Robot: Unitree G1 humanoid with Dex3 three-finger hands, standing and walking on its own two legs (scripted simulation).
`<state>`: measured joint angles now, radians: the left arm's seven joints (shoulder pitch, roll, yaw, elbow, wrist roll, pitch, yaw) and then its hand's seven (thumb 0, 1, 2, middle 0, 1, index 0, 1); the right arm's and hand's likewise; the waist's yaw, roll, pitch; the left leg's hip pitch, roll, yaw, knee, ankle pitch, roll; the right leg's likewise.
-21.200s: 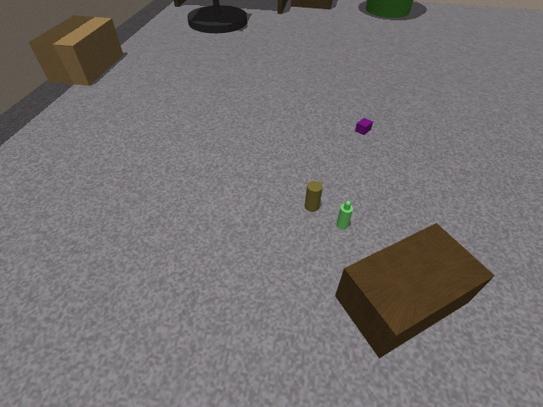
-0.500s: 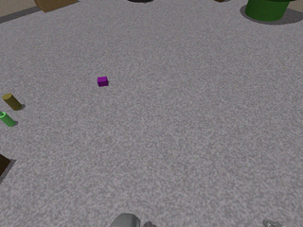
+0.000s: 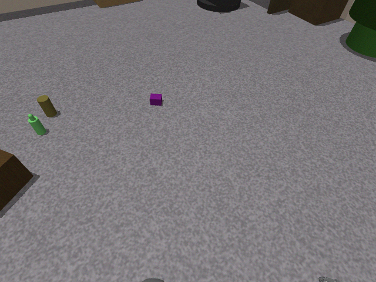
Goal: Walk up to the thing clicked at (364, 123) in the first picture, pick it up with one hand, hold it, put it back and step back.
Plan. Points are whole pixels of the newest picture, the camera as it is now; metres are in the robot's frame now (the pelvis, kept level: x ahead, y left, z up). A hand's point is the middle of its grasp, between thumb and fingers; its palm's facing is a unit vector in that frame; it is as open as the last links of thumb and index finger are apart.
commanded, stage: walk up
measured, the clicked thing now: (156, 99) +1.48 +0.29 -0.71
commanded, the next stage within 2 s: stand in 0.60 s
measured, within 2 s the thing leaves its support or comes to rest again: neither
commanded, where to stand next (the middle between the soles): +0.06 -0.04 m, yaw +1 degrees
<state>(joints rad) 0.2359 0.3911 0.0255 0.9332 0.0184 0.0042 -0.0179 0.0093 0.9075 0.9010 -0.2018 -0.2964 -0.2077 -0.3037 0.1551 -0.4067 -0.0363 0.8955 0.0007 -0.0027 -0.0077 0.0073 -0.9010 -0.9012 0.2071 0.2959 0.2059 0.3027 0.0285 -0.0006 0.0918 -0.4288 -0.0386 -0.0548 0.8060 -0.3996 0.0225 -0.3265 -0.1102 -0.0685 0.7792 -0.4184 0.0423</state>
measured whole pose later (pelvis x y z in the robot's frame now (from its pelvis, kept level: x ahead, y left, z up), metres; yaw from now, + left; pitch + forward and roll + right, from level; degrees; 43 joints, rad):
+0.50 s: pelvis +0.01 +0.00 +0.03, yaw +4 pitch -2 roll -1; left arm 0.09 0.39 0.00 1.05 -0.01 -0.01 -0.01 0.01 0.91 0.90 -0.20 -0.30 -0.21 -0.30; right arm 0.07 -0.36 0.00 1.06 0.00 -0.01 0.01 0.01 -0.90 -0.90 0.21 0.30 0.21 0.30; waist 0.02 0.01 0.07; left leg -0.31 -0.05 -0.12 0.54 -0.20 0.00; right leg -0.17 -0.08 -0.10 0.50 -0.29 0.04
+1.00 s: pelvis +0.02 -0.01 +0.04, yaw +2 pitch -1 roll +0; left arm 0.10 0.35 0.01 1.16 0.00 -0.01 -0.01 0.01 0.91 0.90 -0.20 -0.30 -0.21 -0.30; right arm 0.06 -0.34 -0.01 1.15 -0.01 0.00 0.01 0.01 -0.90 -0.90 0.20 0.30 0.20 0.30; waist 0.01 -0.01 0.05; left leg -0.19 -0.01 -0.09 0.36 -0.15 -0.01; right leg -0.08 -0.05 -0.06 0.33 -0.23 0.04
